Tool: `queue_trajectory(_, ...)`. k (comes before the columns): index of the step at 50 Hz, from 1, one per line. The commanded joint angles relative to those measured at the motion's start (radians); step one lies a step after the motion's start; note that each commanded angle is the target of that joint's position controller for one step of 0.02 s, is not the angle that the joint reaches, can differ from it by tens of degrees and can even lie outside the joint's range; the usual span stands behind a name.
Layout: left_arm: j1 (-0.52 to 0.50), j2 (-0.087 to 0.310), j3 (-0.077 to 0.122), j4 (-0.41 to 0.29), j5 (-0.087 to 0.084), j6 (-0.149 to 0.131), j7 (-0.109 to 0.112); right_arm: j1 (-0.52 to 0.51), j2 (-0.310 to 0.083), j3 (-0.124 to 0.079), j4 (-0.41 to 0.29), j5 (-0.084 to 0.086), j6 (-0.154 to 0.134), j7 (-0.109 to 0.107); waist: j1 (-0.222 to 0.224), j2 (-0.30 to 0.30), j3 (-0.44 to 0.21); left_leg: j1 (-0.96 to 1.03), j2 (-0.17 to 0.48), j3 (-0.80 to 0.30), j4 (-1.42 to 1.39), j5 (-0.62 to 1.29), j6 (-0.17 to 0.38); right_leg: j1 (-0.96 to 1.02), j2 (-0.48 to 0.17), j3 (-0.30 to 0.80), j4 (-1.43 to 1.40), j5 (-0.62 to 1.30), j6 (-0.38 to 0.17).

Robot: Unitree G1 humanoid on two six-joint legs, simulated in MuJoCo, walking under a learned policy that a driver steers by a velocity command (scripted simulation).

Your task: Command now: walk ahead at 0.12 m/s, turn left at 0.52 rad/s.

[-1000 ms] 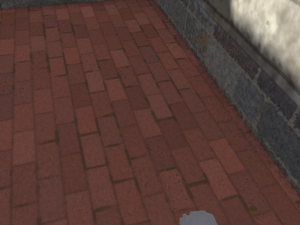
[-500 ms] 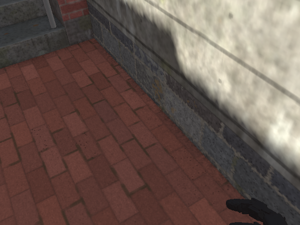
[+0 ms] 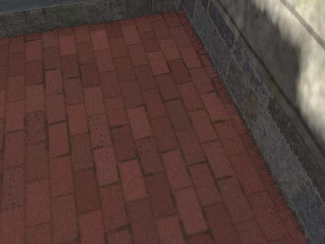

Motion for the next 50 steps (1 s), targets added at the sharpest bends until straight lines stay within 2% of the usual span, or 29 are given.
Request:
queue_trajectory(1,0.126,0.064,0.034,-0.059,0.000,0.022,0.035,-0.006,-0.130,-0.037,-0.062,0.000,-0.003,-0.007,0.061,0.027,-0.163,0.092,0.244,-0.233,-0.073,0.683,0.154,0.005,0.011,-0.031,-0.080,0.063,0.027)
queue_trajectory(4,0.071,0.068,0.043,-0.084,0.000,0.048,0.061,0.017,-0.149,-0.045,-0.052,0.006,0.013,-0.030,0.051,0.064,-0.222,0.162,0.241,-0.286,-0.038,0.598,0.099,-0.076,0.021,0.003,-0.136,0.143,0.049)
queue_trajectory(7,-0.016,0.063,0.048,-0.108,-0.013,0.055,0.067,0.021,-0.142,-0.044,-0.069,0.023,0.038,-0.053,0.026,0.086,-0.222,0.239,0.244,-0.378,-0.036,0.315,0.054,-0.164,0.018,0.039,-0.219,0.187,0.053)
queue_trajectory(10,-0.096,0.046,0.048,-0.128,-0.007,0.051,0.050,0.014,-0.137,-0.047,-0.091,0.016,0.055,-0.067,-0.001,0.102,-0.195,0.255,0.235,-0.426,-0.031,0.136,0.050,-0.165,0.023,0.054,-0.340,0.217,0.045)
queue_trajectory(14,-0.146,0.048,0.058,-0.128,-0.006,0.033,0.029,0.050,-0.154,-0.062,-0.095,0.013,0.063,-0.066,-0.035,0.148,-0.165,0.266,0.248,-0.474,-0.004,0.217,0.076,-0.080,0.049,0.053,-0.508,0.188,0.028)
queue_trajectory(16,-0.129,0.066,0.071,-0.115,-0.012,0.024,0.027,0.035,-0.160,-0.068,-0.108,0.020,0.055,-0.052,-0.031,0.152,-0.159,0.253,0.249,-0.493,0.009,0.296,0.088,0.005,0.062,0.048,-0.598,0.151,0.019)
queue_trajectory(18,-0.080,0.061,0.077,-0.086,-0.013,0.014,0.018,0.016,-0.134,-0.066,-0.114,0.031,0.065,-0.048,-0.005,0.144,-0.161,0.216,0.209,-0.514,0.006,0.291,0.073,0.171,0.085,0.030,-0.735,0.125,0.012)
queue_trajectory(20,-0.009,0.073,0.096,-0.048,-0.030,0.005,0.007,-0.037,-0.123,-0.068,-0.127,0.046,0.070,-0.044,0.051,0.159,-0.129,0.179,0.149,-0.502,0.047,0.189,0.034,0.341,0.076,0.001,-1.006,0.303,-0.008)
queue_trajectory(21,-0.015,0.102,0.103,-0.050,-0.035,0.004,0.005,-0.004,-0.073,-0.055,-0.135,0.023,0.067,-0.037,0.014,0.114,-0.170,0.123,0.112,-0.455,0.157,-0.035,-0.002,0.466,-0.046,0.064,-1.036,0.427,-0.057)
queue_trajectory(22,-0.046,0.160,0.112,-0.079,-0.013,0.018,0.011,0.094,-0.017,-0.041,-0.126,0.006,0.063,-0.033,-0.051,-0.138,-0.206,-0.039,-0.007,-0.302,0.374,-0.475,-0.061,0.616,-0.276,0.257,-0.976,0.785,-0.173)
queue_trajectory(23,0.009,0.162,0.120,-0.073,0.025,0.029,0.009,0.086,-0.103,-0.065,-0.146,0.015,0.048,-0.026,-0.027,-0.317,-0.211,-0.199,-0.057,-0.198,0.580,-0.653,-0.122,0.608,-0.420,0.446,-1.004,0.938,-0.348)
queue_trajectory(24,-0.003,0.130,0.118,-0.078,0.020,0.030,0.010,0.068,-0.182,-0.086,-0.125,0.009,0.042,-0.019,-0.012,-0.239,-0.192,-0.252,0.015,-0.154,0.742,-0.566,-0.167,0.569,-0.420,0.421,-1.009,0.845,-0.373)
queue_trajectory(25,-0.031,0.082,0.104,-0.083,0.012,0.039,0.017,0.044,-0.184,-0.090,-0.105,0.017,0.052,-0.021,-0.008,-0.165,-0.166,-0.259,0.043,-0.132,0.820,-0.485,-0.190,0.536,-0.345,0.315,-1.002,0.730,-0.329)
queue_trajectory(26,-0.058,0.055,0.092,-0.091,-0.002,0.052,0.022,0.048,-0.151,-0.084,-0.086,0.022,0.067,-0.024,-0.017,-0.107,-0.146,-0.251,0.058,-0.119,0.877,-0.431,-0.202,0.504,-0.270,0.221,-1.004,0.614,-0.277)
queue_trajectory(27,-0.076,0.058,0.086,-0.083,-0.018,0.063,0.026,0.064,-0.123,-0.077,-0.079,0.025,0.082,-0.036,-0.022,-0.093,-0.121,-0.230,0.051,-0.092,0.939,-0.370,-0.207,0.441,-0.239,0.162,-1.031,0.573,-0.254)
queue_trajectory(28,-0.087,0.064,0.081,-0.082,-0.006,0.069,0.034,0.067,-0.092,-0.065,-0.079,0.035,0.091,-0.037,-0.031,-0.101,-0.098,-0.218,0.053,-0.062,0.930,-0.329,-0.213,0.411,-0.203,0.099,-1.049,0.547,-0.246)
queue_trajectory(29,-0.079,0.065,0.085,-0.078,0.009,0.065,0.035,0.048,-0.089,-0.065,-0.082,0.038,0.095,-0.041,-0.016,-0.133,-0.095,-0.207,0.075,-0.030,0.900,-0.286,-0.216,0.404,-0.178,0.041,-1.068,0.499,-0.239)
queue_trajectory(30,-0.071,0.050,0.081,-0.077,0.011,0.064,0.033,0.040,-0.093,-0.067,-0.087,0.033,0.092,-0.044,0.000,-0.155,-0.089,-0.220,0.091,-0.019,0.863,-0.269,-0.227,0.426,-0.181,0.025,-1.078,0.457,-0.246)
queue_trajectory(33,0.007,0.068,0.086,-0.046,0.006,0.068,0.042,-0.035,-0.055,-0.050,-0.119,0.016,0.078,-0.056,0.045,-0.174,-0.104,-0.237,0.140,-0.031,0.704,-0.285,-0.225,0.500,-0.231,0.070,-1.086,0.410,-0.294)
queue_trajectory(36,-0.011,0.111,0.097,-0.031,-0.012,0.070,0.039,-0.033,-0.017,-0.033,-0.115,0.010,0.068,-0.040,0.047,-0.198,-0.118,-0.077,0.169,0.023,0.468,-0.341,-0.209,0.448,-0.225,0.025,-1.085,0.378,-0.293)
queue_trajectory(38,0.014,0.126,0.099,-0.009,-0.022,0.068,0.027,-0.008,-0.034,-0.038,-0.099,0.011,0.066,-0.033,0.051,-0.209,-0.110,0.004,0.154,0.060,0.350,-0.351,-0.188,0.424,-0.234,0.037,-1.080,0.341,-0.302)
queue_trajectory(41,0.009,0.100,0.086,0.014,-0.042,0.062,0.013,0.082,-0.033,-0.045,-0.054,0.006,0.065,-0.024,-0.005,-0.164,-0.106,0.204,0.120,0.091,0.048,-0.149,-0.121,0.352,-0.213,0.021,-0.989,0.350,-0.256)
queue_trajectory(42,0.051,0.069,0.075,0.039,-0.042,0.056,0.005,0.102,-0.054,-0.049,-0.054,0.000,0.065,-0.025,-0.016,-0.125,-0.104,0.295,0.142,0.043,-0.031,-0.073,-0.091,0.289,-0.180,-0.010,-0.933,0.309,-0.191)
queue_trajectory(43,0.084,-0.003,0.055,0.029,-0.003,0.046,-0.004,0.132,-0.142,-0.064,-0.071,-0.010,0.064,-0.039,0.019,0.116,-0.143,0.419,0.360,-0.223,-0.062,0.140,-0.022,0.149,-0.072,-0.122,-0.710,0.079,-0.087)
queue_trajectory(44,0.022,-0.007,0.048,-0.013,0.007,0.035,0.004,0.085,-0.151,-0.058,-0.067,-0.014,0.065,-0.032,0.015,0.360,-0.128,0.281,0.499,-0.352,-0.129,0.137,0.137,0.066,0.000,-0.139,-0.674,-0.159,-0.039)
queue_trajectory(45,-0.035,0.063,0.071,-0.010,0.000,0.043,0.014,0.059,-0.087,-0.041,-0.088,-0.030,0.051,-0.020,-0.028,0.276,-0.095,0.220,0.480,-0.346,-0.167,0.063,0.174,0.104,-0.041,-0.077,-0.535,-0.172,-0.024)
queue_trajectory(46,-0.019,0.068,0.079,0.013,-0.012,0.054,0.017,0.019,-0.056,-0.030,-0.077,-0.033,0.039,-0.018,-0.001,0.237,-0.078,0.199,0.441,-0.291,-0.162,0.042,0.144,0.104,-0.040,-0.059,-0.469,-0.138,-0.020)
queue_trajectory(48,0.058,0.061,0.087,0.070,0.005,0.075,0.028,-0.059,-0.051,-0.028,-0.085,-0.005,0.025,-0.020,0.031,0.169,-0.068,0.191,0.376,-0.193,-0.125,0.142,0.093,0.126,-0.045,-0.052,-0.398,-0.042,0.010)
queue_trajectory(50,0.098,0.035,0.080,0.091,0.001,0.077,0.028,-0.078,-0.034,-0.020,-0.075,-0.009,0.024,-0.023,0.054,0.133,-0.088,0.180,0.344,-0.128,-0.096,0.292,0.089,0.196,-0.042,-0.058,-0.401,0.003,0.029)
